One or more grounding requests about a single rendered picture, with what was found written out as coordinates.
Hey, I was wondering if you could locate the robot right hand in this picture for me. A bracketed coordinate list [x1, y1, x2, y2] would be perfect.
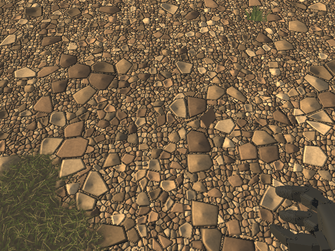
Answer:
[269, 184, 335, 251]

